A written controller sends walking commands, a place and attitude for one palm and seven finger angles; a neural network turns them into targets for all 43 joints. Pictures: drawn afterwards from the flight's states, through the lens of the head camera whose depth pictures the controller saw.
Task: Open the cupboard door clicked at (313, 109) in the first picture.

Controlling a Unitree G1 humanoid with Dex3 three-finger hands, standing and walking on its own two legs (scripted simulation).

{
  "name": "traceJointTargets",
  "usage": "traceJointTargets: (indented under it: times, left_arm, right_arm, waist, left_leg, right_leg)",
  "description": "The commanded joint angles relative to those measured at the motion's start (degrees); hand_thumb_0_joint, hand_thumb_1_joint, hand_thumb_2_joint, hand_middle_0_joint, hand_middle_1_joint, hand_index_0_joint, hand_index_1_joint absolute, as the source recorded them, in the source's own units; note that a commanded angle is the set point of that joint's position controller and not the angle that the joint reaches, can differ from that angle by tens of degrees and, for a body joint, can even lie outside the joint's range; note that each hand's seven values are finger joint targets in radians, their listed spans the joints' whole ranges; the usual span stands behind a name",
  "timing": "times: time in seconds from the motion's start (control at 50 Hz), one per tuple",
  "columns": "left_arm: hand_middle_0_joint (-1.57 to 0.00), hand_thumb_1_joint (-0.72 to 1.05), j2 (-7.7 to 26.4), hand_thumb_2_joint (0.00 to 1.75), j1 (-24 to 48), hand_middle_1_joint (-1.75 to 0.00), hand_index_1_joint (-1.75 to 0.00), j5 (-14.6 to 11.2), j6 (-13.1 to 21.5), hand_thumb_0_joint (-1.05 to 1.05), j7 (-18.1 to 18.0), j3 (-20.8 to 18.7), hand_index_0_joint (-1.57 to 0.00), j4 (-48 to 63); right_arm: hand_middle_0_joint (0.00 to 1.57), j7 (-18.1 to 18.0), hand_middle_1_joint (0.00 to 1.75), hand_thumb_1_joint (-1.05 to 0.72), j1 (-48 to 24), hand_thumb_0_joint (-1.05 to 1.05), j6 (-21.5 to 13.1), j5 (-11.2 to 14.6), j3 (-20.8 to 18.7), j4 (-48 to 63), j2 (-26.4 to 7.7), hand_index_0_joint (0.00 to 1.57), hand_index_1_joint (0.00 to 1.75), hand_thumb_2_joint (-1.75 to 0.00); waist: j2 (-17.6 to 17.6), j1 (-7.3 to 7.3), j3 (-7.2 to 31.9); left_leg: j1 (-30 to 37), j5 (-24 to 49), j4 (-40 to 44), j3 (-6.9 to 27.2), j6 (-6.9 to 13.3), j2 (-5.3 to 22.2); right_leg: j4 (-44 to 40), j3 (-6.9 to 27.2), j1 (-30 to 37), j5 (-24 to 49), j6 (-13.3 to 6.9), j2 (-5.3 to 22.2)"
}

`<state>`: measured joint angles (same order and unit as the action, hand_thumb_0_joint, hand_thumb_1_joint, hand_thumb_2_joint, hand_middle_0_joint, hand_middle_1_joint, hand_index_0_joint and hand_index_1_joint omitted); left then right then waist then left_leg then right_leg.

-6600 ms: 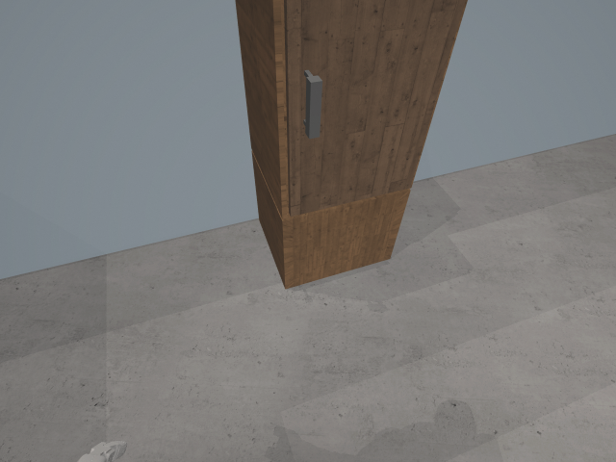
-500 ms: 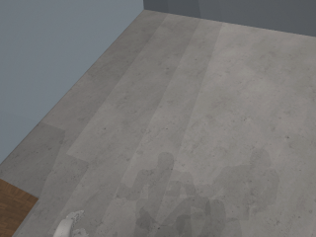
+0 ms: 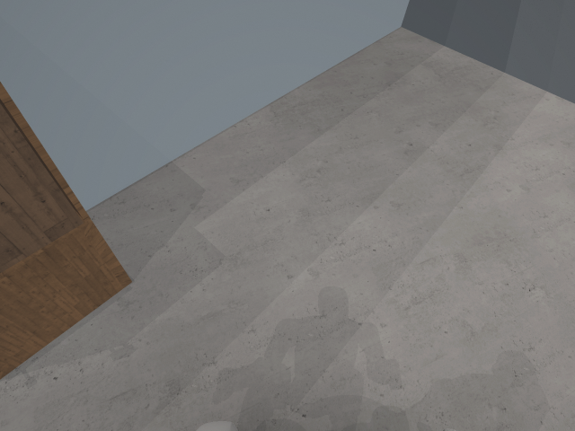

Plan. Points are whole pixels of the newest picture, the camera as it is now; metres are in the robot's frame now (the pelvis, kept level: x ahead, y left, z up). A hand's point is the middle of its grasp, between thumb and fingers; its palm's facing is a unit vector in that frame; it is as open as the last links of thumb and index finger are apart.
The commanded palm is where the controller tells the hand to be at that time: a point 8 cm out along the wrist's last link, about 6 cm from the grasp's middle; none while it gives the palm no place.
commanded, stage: turn to face it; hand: left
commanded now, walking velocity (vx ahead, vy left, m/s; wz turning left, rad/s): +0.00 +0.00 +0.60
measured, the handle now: out of the picture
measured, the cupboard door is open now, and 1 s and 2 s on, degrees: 0 0 0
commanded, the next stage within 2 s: take the last steps up to it in 1.44 s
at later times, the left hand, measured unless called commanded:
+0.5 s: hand out of the picture +0.07 +0.19 -0.12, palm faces +0.27 -0.92 -0.29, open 7.4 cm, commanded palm none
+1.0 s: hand out of the picture -0.15 +0.18 -0.17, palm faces +0.61 -0.75 -0.25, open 7.4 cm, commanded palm none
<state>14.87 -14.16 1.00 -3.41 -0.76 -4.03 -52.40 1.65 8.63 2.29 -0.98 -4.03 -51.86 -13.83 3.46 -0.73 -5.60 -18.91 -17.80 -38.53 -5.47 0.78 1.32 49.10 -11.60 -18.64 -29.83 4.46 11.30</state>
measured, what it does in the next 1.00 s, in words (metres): steps on the spot, turning left: right foot, then left foot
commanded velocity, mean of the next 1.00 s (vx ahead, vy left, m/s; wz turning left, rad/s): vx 0.00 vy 0.00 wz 0.58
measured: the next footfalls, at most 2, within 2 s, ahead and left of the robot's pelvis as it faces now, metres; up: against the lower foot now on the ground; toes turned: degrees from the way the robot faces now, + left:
right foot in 0.46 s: +0.06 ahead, -0.14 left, +0.00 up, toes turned +13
left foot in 0.92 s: -0.06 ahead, +0.09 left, +0.00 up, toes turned +39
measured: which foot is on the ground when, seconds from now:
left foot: down 0.00-0.46, up 0.48-0.90, down 0.92-1.00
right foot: up 0.00-0.44, down 0.46-0.92, up 0.94-1.00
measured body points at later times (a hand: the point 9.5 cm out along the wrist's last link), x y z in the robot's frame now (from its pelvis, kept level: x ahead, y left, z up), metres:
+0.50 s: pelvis -0.01 -0.04 +0.01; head +0.02 -0.06 +0.46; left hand +0.06 +0.23 -0.10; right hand +0.11 -0.28 -0.15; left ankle +0.00 +0.10 -0.70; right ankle +0.02 -0.15 -0.72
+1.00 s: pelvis -0.04 -0.01 +0.01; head -0.02 +0.04 +0.45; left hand -0.18 +0.22 -0.15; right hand +0.21 -0.16 -0.11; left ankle -0.09 +0.07 -0.72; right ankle +0.01 -0.15 -0.67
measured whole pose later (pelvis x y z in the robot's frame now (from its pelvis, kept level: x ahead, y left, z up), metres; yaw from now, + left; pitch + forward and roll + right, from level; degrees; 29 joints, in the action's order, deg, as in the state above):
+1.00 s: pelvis -0.04 -0.01 +0.01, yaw +35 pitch +0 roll +0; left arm 15.7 -15.5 1.0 -4.4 -1.1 -4.2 -54.7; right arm 0.9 7.2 1.6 -1.0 -3.3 -51.8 -13.3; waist 3.6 -1.7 -5.0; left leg -16.6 -19.5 -36.5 -4.1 2.1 0.6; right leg 56.8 -7.8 -21.9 -31.7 4.9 9.3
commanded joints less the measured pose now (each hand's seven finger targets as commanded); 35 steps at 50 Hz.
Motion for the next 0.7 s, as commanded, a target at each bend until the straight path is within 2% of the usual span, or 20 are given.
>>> traceJointTargets:
  times: [0.0,0.02,0.04,0.06,0.1,0.2,0.3,0.34,0.38,0.4,0.42,0.44,0.46,0.48,0.5,0.52,0.54,0.58,0.62,0.68]
  left_arm:
    - [-0.2,0.9,3.8,0.9,6.6,-0.3,-0.3,0.0,1.5,0.0,-0.4,-1.3,-0.2,7.4]
    - [-0.2,0.9,4.5,0.9,6.4,-0.3,-0.3,0.0,1.5,0.0,-0.2,-1.5,-0.2,6.4]
    - [-0.2,0.9,4.8,0.9,5.3,-0.3,-0.3,-0.1,1.5,0.0,0.0,-1.5,-0.2,5.7]
    - [-0.2,0.9,4.7,0.9,4.1,-0.3,-0.3,-0.1,1.6,0.0,0.2,-1.5,-0.2,5.1]
    - [-0.2,0.9,4.6,0.9,3.5,-0.3,-0.3,-0.2,1.6,0.0,0.2,-1.4,-0.2,4.6]
    - [-0.2,0.9,4.1,0.9,6.7,-0.3,-0.3,-0.3,1.5,0.0,-0.1,-1.2,-0.2,6.2]
    - [-0.2,0.9,3.4,0.9,8.5,-0.3,-0.3,-0.6,1.8,0.0,-0.5,-0.9,-0.2,7.8]
    - [-0.2,0.9,3.2,0.9,6.5,-0.3,-0.3,-0.9,2.0,0.0,-0.6,-0.7,-0.2,7.7]
    - [-0.2,0.9,4.0,0.9,2.6,-0.3,-0.3,-1.1,2.5,0.0,-0.8,-1.0,-0.2,6.8]
    - [-0.2,0.9,4.8,0.9,-0.3,-0.3,-0.3,-1.0,2.9,0.0,-1.0,-1.4,-0.2,6.2]
    - [-0.2,0.9,9.3,0.9,-2.3,-0.3,-0.3,-0.1,3.6,0.0,-1.3,-2.3,-0.2,6.1]
    - [-0.2,0.9,14.0,0.9,-1.1,-0.3,-0.3,0.5,3.5,0.0,-1.5,-2.8,-0.2,7.0]
    - [-0.2,0.9,12.7,0.9,0.8,-0.3,-0.3,0.0,3.1,0.0,-1.7,-2.1,-0.2,7.9]
    - [-0.2,0.9,9.3,0.9,5.4,-0.3,-0.3,0.0,3.4,0.0,-2.0,-2.1,-0.2,8.6]
    - [-0.2,0.9,8.5,0.9,8.2,-0.3,-0.3,-0.1,3.3,0.0,-1.7,-1.5,-0.2,9.0]
    - [-0.2,0.9,7.0,0.9,9.3,-0.3,-0.3,-0.1,3.5,0.0,-1.4,-0.8,-0.2,9.1]
    - [-0.2,0.9,5.6,0.9,8.9,-0.3,-0.3,-0.1,3.8,0.0,-1.3,-0.5,-0.2,8.8]
    - [-0.2,0.9,5.6,0.9,6.5,-0.3,-0.3,0.0,3.9,0.0,-1.3,-0.5,-0.2,7.7]
    - [-0.2,0.9,6.2,0.9,3.2,-0.3,-0.3,0.1,3.9,0.0,-1.3,-0.6,-0.2,6.7]
    - [-0.2,0.9,7.3,0.9,-0.4,-0.3,-0.3,0.4,3.8,0.0,-1.4,-1.0,-0.2,4.9]
  right_arm:
    - [0.2,-2.1,0.3,-0.9,8.7,0.0,-1.5,-0.3,-3.0,2.0,-13.3,0.2,0.3,-0.9]
    - [0.2,-2.3,0.3,-0.9,5.2,0.0,-1.5,-0.3,-2.3,2.8,-11.7,0.2,0.3,-0.9]
    - [0.2,-2.3,0.3,-0.9,3.2,0.0,-1.7,-0.3,-1.8,3.5,-10.5,0.2,0.3,-0.9]
    - [0.2,-2.4,0.3,-0.9,2.6,0.0,-1.9,-0.2,-1.6,3.7,-10.3,0.2,0.3,-0.9]
    - [0.2,-2.4,0.3,-0.9,2.9,0.0,-2.1,-0.1,-1.7,3.8,-10.4,0.2,0.3,-0.9]
    - [0.2,-2.2,0.3,-0.9,4.9,0.0,-1.6,-0.3,-2.2,3.3,-10.7,0.2,0.3,-0.9]
    - [0.2,-2.0,0.3,-0.9,5.1,0.0,-1.1,-0.6,-2.8,3.2,-10.9,0.2,0.3,-0.9]
    - [0.2,-2.0,0.3,-0.9,3.5,0.0,-0.8,-0.6,-3.0,3.8,-11.1,0.2,0.3,-0.9]
    - [0.2,-1.8,0.3,-0.9,1.8,0.0,-0.6,-0.4,-3.2,4.5,-10.8,0.2,0.3,-0.9]
    - [0.2,-1.7,0.3,-0.9,0.9,0.0,-0.5,-0.1,-3.1,4.8,-9.7,0.2,0.3,-0.9]
    - [0.2,-1.4,0.3,-0.9,2.4,0.0,-0.4,0.5,-2.6,5.4,-5.9,0.2,0.3,-0.9]
    - [0.2,-1.4,0.3,-0.9,2.6,0.0,-0.4,0.3,-2.4,6.8,-3.6,0.2,0.3,-0.9]
    - [0.2,-1.4,0.3,-0.9,1.4,0.0,-0.1,-0.4,-3.2,6.4,-7.2,0.2,0.3,-0.9]
    - [0.2,-1.0,0.3,-0.9,3.0,0.0,0.7,-0.5,-3.5,5.2,-7.5,0.2,0.3,-0.9]
    - [0.2,-0.6,0.3,-0.9,3.5,0.0,1.2,-0.7,-3.4,3.7,-6.6,0.2,0.3,-0.9]
    - [0.2,-0.2,0.3,-0.9,4.5,0.0,1.4,-0.8,-3.2,2.7,-6.2,0.2,0.3,-0.9]
    - [0.2,0.0,0.3,-0.9,5.3,0.0,1.4,-0.8,-3.0,2.3,-5.6,0.2,0.3,-0.9]
    - [0.2,0.2,0.3,-0.9,5.4,0.0,1.5,-0.4,-2.8,1.9,-5.1,0.2,0.3,-0.9]
    - [0.2,0.2,0.3,-0.9,3.3,0.0,1.7,-0.4,-2.5,2.2,-4.9,0.2,0.3,-0.9]
    - [0.2,0.2,0.3,-0.9,-0.5,0.0,1.6,-0.2,-2.1,3.2,-4.5,0.2,0.3,-0.9]
  waist:
    - [-16.7,5.03,9.9]
    - [-15.9,3.7,7.4]
    - [-15.4,2.57,6.6]
    - [-13.7,1.94,7.3]
    - [-11.2,1.77,8.7]
    - [-10.1,3.02,8.1]
    - [-13.0,3.37,8.2]
    - [-14.0,2.31,8.8]
    - [-12.1,0.39,9.5]
    - [-9.8,-1.28,10.3]
    - [2.8,-2.1,11.3]
    - [16.2,-1.93,9.3]
    - [9.2,-1.49,7.6]
    - [7.7,1.04,5.8]
    - [6.5,2.15,3.2]
    - [5.3,3.15,1.4]
    - [5.7,3.23,1.0]
    - [6.0,2.69,1.6]
    - [6.5,1.09,1.9]
    - [6.4,-0.82,2.9]
  left_leg:
    - [14.9,31.2,17.4,23.7,9.8,18.0]
    - [12.1,30.5,17.8,20.6,8.5,15.4]
    - [10.4,30.9,18.0,18.6,7.6,13.3]
    - [11.0,32.3,17.7,17.5,7.2,12.0]
    - [11.7,31.5,18.0,17.4,7.5,11.6]
    - [11.7,24.1,19.2,23.1,9.0,11.6]
    - [10.0,23.5,17.9,27.6,9.4,10.7]
    - [7.0,25.1,16.4,28.7,9.0,9.6]
    - [2.1,23.5,13.6,28.7,7.2,7.6]
    - [-3.3,16.8,10.7,27.4,4.8,5.2]
    - [-13.0,1.5,0.9,20.8,0.3,-1.0]
    - [-20.0,-15.0,-13.8,10.1,-3.8,-7.6]
    - [-16.5,-14.8,-23.5,12.5,-3.0,-3.9]
    - [-15.3,-10.5,-27.6,13.2,-2.8,-2.3]
    - [-14.5,-7.5,-31.2,11.2,-3.3,-1.6]
    - [-14.5,-4.1,-33.5,9.8,-3.9,-1.0]
    - [-14.9,-2.2,-34.0,8.7,-4.4,-0.7]
    - [-15.2,-0.7,-33.0,7.5,-5.0,-0.3]
    - [-15.3,-1.0,-30.2,6.5,-5.6,0.2]
    - [-14.4,-4.6,-22.7,4.9,-5.8,0.9]
  right_leg:
    - [19.9,9.6,-17.2,-1.7,0.8,-2.5]
    - [20.4,10.6,-16.4,2.6,0.9,-2.5]
    - [19.8,10.7,-14.8,5.1,1.1,-2.9]
    - [19.1,10.5,-13.9,6.4,1.3,-3.7]
    - [17.0,10.8,-12.5,7.6,1.6,-4.3]
    - [8.9,11.6,-11.4,6.3,1.8,-5.9]
    - [0.3,11.9,-7.4,4.4,1.2,-8.1]
    - [-6.3,11.3,-1.7,4.8,0.6,-9.5]
    - [-16.0,10.7,6.7,11.1,0.2,-10.5]
    - [-24.8,11.2,14.1,16.6,-0.1,-9.0]
    - [-33.9,21.6,22.7,13.0,-3.1,2.5]
    - [-36.5,36.0,19.6,15.2,-9.7,17.1]
    - [-36.2,32.5,10.1,13.9,-12.1,17.6]
    - [-37.5,27.7,5.9,8.6,-11.4,14.7]
    - [-37.2,24.7,3.1,8.5,-10.3,11.2]
    - [-35.5,19.2,2.5,12.5,-9.1,8.1]
    - [-34.2,15.3,3.6,17.5,-8.7,6.7]
    - [-33.2,11.6,6.3,21.0,-8.4,6.2]
    - [-32.9,10.6,8.8,22.1,-8.9,6.7]
    - [-31.6,9.9,12.9,27.0,-10.2,9.0]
